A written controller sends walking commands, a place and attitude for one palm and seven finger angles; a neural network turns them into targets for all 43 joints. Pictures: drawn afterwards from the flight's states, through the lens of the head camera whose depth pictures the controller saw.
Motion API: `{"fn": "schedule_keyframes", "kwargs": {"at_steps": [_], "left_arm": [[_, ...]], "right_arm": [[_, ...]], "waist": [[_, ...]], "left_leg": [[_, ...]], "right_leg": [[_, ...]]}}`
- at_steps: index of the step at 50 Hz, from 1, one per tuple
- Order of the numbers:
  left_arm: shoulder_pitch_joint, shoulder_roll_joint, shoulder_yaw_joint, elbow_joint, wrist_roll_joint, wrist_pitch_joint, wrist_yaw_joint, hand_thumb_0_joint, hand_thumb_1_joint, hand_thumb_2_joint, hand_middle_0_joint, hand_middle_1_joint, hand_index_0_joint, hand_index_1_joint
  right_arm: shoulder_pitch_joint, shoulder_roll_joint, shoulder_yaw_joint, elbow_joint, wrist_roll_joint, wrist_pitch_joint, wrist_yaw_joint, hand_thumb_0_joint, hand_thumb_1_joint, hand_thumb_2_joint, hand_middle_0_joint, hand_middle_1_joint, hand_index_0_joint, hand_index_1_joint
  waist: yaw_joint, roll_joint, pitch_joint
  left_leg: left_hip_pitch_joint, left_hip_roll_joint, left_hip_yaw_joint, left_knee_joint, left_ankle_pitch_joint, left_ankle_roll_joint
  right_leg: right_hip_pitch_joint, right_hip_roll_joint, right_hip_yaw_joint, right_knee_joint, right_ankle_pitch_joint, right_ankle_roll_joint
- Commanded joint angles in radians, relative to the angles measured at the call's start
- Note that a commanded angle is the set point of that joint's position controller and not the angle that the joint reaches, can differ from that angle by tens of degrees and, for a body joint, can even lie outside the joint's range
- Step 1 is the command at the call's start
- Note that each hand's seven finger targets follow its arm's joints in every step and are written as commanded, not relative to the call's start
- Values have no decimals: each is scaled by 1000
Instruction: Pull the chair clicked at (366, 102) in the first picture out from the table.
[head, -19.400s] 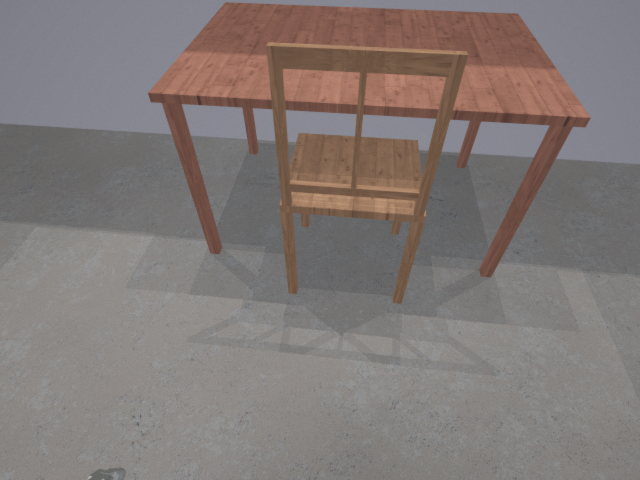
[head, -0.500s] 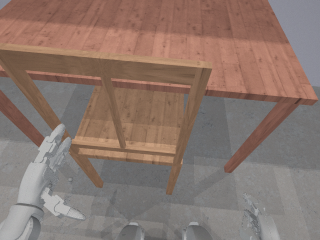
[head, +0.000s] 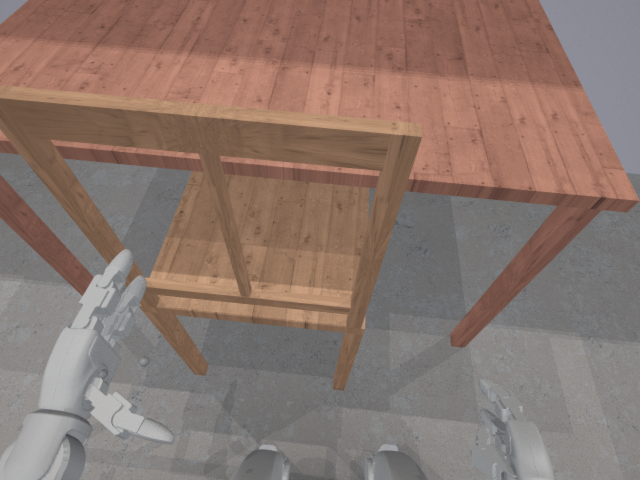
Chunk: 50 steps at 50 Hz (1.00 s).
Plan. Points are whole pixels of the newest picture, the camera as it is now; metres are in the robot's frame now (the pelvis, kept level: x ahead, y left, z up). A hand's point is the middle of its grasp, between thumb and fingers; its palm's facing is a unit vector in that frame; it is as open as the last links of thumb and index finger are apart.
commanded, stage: aim the fingers beside a spindle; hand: left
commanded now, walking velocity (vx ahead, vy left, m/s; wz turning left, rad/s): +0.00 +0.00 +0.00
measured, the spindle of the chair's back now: (231, 238) +0.42 +0.15 +0.02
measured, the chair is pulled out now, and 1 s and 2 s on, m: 0.00 0.00 0.00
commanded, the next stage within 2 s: push the fingers through the gap in 1.96 s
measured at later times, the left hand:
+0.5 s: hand (175, 363) +0.24 +0.18 +0.03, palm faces -0.06 -1.00 -0.05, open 16.9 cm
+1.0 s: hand (206, 363) +0.25 +0.15 +0.01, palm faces -0.09 -1.00 -0.03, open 16.9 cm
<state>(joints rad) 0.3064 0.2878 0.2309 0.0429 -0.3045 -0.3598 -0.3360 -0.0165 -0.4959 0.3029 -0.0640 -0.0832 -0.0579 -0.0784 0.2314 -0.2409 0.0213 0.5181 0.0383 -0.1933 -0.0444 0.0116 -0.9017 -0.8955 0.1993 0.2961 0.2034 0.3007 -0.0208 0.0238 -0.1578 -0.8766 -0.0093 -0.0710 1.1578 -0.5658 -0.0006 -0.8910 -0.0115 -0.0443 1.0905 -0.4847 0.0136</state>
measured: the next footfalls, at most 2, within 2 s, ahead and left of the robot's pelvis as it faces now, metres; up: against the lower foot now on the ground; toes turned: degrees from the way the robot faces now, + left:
none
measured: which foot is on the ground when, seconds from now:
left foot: down 0.00-1.00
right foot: down 0.00-1.00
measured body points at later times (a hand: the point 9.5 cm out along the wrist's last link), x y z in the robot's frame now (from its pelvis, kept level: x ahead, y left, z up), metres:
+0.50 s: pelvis -0.01 +0.00 -0.01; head +0.07 +0.01 +0.43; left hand +0.24 +0.23 +0.03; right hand +0.17 -0.24 -0.09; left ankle +0.00 +0.12 -0.65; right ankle +0.02 -0.13 -0.65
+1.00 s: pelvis -0.01 +0.00 -0.03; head +0.08 +0.01 +0.41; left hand +0.25 +0.20 +0.02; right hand +0.17 -0.24 -0.11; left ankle +0.00 +0.12 -0.65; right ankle +0.02 -0.13 -0.65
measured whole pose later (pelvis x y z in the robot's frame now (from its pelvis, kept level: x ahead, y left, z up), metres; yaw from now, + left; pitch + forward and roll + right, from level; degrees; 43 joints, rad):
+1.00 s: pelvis -0.01 +0.00 -0.03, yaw +0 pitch +20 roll -2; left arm 0.25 0.22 0.07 0.02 -0.21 -0.40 -0.19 -0.02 -0.50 0.30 -0.06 -0.08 -0.06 -0.08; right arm 0.21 -0.24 0.02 0.49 0.02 -0.13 -0.02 0.01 -0.90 -0.90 0.20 0.30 0.20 0.30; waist -0.03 0.02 -0.18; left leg -1.04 -0.02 -0.06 1.30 -0.61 0.00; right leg -1.06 -0.02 -0.03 1.24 -0.53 0.01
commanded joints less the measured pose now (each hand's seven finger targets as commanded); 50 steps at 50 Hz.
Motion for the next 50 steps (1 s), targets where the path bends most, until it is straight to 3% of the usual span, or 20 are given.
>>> {"fn": "schedule_keyframes", "kwargs": {"at_steps": [1, 5, 13, 17, 18, 24, 26, 30, 37, 39, 50], "left_arm": [[-51, 114, 48, -207, -11, -66, 4, 0, -500, 300, -60, -80, -60, -80], [-72, 112, 29, -204, 4, -67, 23, 0, -500, 300, -60, -80, -60, -80], [-25, 108, 30, -239, 22, -87, 66, 0, -500, 300, -60, -80, -60, -80], [-78, 97, 12, -213, 27, -86, 76, 0, -500, 300, -60, -80, -60, -80], [-75, 104, 22, -208, 27, -90, 75, 0, -500, 300, -60, -80, -60, -80], [-115, 67, -39, -237, 32, -102, 71, 0, -500, 300, -60, -80, -60, -80], [-68, 60, -43, -232, 36, -98, 77, 0, -500, 300, -60, -80, -60, -80], [-79, 74, -35, -218, 51, -90, 103, 0, -500, 300, -60, -80, -60, -80], [-91, 43, -71, -238, 70, -102, 134, 0, -500, 300, -60, -80, -60, -80], [-111, 28, -94, -244, 74, -106, 140, 0, -500, 300, -60, -80, -60, -80], [-127, 33, -101, -219, 95, -101, 168, 0, -500, 300, -60, -80, -60, -80]], "right_arm": [[-29, -141, -66, -141, 0, -53, -7, 0, -900, -900, 200, 300, 200, 300], [-29, -145, -68, -140, -4, -51, -7, 0, -900, -900, 200, 300, 200, 300], [-38, -133, -72, -153, -7, -36, 1, 0, -900, -900, 200, 300, 200, 300], [-38, -139, -69, -149, -8, -27, -1, 0, -900, -900, 200, 300, 200, 300], [-40, -139, -70, -149, -8, -27, -2, 0, -900, -900, 200, 300, 200, 300], [-35, -140, -68, -152, -9, -34, -3, 0, -900, -900, 200, 300, 200, 300], [-32, -138, -70, -154, -11, -33, -1, 0, -900, -900, 200, 300, 200, 300], [-41, -140, -69, -159, -13, -21, 1, 0, -900, -900, 200, 300, 200, 300], [-38, -136, -68, -172, -16, -4, 9, 0, -900, -900, 200, 300, 200, 300], [-41, -135, -67, -171, -16, -3, 10, 0, -900, -900, 200, 300, 200, 300], [-43, -138, -66, -176, -20, 21, 13, 0, -900, -900, 200, 300, 200, 300]], "waist": [[-8, 46, -229], [-18, 23, -207], [5, 40, -253], [-17, 8, -225], [-9, 17, -231], [-19, 41, -267], [-11, 31, -287], [-7, 10, -258], [-10, 14, -289], [-17, 23, -270], [-15, -1, -296]], "left_leg": [[119, 0, 31, -170, 344, 12], [97, 3, 27, -158, 320, 13], [85, 0, 35, -151, 330, 9], [40, 0, 35, -130, 275, 14], [37, 0, 35, -129, 266, 13], [55, 1, 31, -114, 289, 13], [59, 4, 31, -109, 312, 14], [16, 2, 32, -105, 275, 14], [10, 0, 35, -85, 280, 15], [10, 1, 32, -83, 264, 13], [-36, -1, 30, -54, 249, 16]], "right_leg": [[188, 14, -20, -127, 221, -34], [153, 16, -22, -118, 196, -34], [173, 10, -19, -96, 206, -37], [136, 12, -14, -93, 164, -33], [134, 11, -10, -92, 152, -35], [115, 8, -12, -71, 171, -36], [121, 10, -14, -62, 193, -36], [108, 9, -12, -56, 159, -38], [95, 7, -9, -35, 171, -38], [70, 8, -13, -33, 153, -39], [59, 9, -7, -9, 143, -42]]}}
